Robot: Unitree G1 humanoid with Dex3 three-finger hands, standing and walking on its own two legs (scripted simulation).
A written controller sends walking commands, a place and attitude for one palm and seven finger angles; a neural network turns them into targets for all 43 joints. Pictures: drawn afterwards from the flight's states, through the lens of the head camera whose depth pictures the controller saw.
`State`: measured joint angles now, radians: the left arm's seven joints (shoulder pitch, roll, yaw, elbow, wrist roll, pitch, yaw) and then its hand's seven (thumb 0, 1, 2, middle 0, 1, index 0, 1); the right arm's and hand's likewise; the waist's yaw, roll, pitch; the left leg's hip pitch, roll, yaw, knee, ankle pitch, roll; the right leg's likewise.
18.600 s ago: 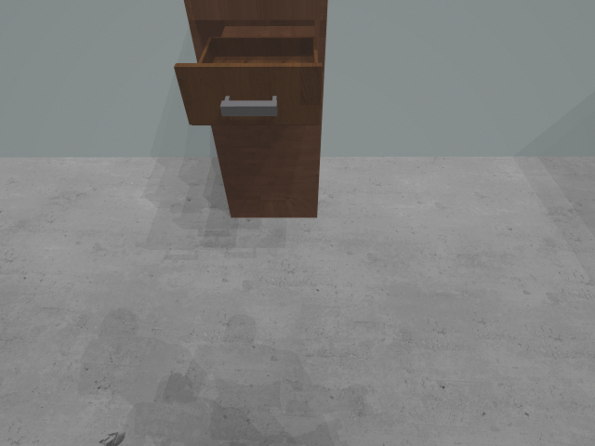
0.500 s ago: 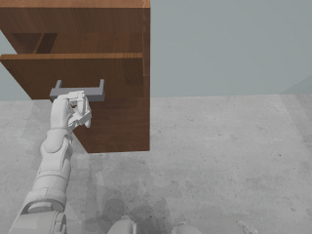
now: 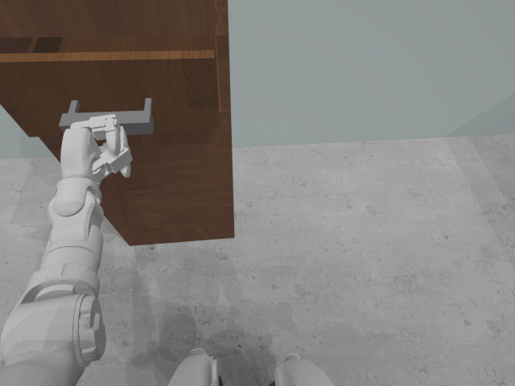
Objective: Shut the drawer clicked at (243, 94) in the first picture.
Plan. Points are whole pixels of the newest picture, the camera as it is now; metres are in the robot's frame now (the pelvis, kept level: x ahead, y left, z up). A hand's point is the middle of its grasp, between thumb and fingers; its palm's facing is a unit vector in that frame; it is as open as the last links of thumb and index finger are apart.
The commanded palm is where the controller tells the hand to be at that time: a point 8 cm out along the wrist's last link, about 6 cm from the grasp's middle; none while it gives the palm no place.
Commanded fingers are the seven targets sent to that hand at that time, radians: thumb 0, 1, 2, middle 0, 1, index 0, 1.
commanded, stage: push the drawer shut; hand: left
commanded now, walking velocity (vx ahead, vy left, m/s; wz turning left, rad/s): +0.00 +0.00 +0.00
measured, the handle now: (110, 114) +0.54 +0.22 +0.07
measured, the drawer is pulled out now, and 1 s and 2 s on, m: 0.05 0.00 0.00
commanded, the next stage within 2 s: pull the fist back off the drawer in 0.94 s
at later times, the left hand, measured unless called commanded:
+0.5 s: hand (128, 126) +0.51 +0.19 +0.06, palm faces +0.07 -1.00 -0.03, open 2.8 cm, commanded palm +0.51 +0.24 +0.07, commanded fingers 0.00 0.90 0.90 -1.40 -1.60 -1.40 -1.60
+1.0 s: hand (116, 123) +0.52 +0.21 +0.06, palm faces +0.06 -1.00 -0.04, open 3.0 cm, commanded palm +0.57 +0.23 +0.07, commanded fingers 0.00 0.90 0.90 -1.40 -1.60 -1.40 -1.60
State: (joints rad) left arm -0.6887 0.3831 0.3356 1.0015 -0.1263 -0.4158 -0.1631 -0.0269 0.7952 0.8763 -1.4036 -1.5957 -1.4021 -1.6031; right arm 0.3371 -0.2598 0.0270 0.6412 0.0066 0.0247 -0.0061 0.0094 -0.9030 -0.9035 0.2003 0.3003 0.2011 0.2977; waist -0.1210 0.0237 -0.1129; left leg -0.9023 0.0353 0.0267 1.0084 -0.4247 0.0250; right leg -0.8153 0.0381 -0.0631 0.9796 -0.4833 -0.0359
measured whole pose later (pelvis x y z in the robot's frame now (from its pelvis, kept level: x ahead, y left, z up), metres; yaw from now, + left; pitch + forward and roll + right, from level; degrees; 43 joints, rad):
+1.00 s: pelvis -0.03 +0.02 -0.03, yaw +0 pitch +25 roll -6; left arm -1.12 0.61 0.33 1.32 -0.03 -0.36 -0.16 -0.07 0.53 0.89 -1.40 -1.60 -1.42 -1.60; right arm 0.39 -0.28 0.08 0.67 -0.03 -0.01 -0.02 0.01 -0.90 -0.90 0.20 0.30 0.20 0.30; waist -0.23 0.04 -0.10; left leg -1.17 0.04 -0.03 1.13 -0.40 0.05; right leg -1.04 0.04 -0.12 1.05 -0.45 -0.02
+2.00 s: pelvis +0.02 +0.01 +0.01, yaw -2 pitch +20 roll -3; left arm -0.63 0.40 0.39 0.86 -0.12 -0.36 -0.14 -0.01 0.81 0.87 -1.40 -1.60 -1.40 -1.60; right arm 0.38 -0.25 0.02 0.58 0.00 0.09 0.03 0.01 -0.90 -0.90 0.20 0.30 0.20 0.30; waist -0.14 0.04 -0.13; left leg -0.88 0.05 0.05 0.98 -0.45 0.04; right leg -0.79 0.06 -0.03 0.91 -0.47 -0.02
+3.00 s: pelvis +0.04 +0.00 +0.07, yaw +0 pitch -3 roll +0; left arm 0.50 0.33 0.25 -0.38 -0.10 -0.09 0.09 0.02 0.89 0.90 -1.41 -1.59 -1.40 -1.60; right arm 0.20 -0.24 0.03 0.60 0.01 -0.05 -0.06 0.02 -0.90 -0.90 0.20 0.30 0.20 0.30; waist 0.05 0.08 0.00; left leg -0.12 0.00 0.05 0.43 -0.25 0.02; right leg -0.04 0.03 -0.02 0.39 -0.29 -0.03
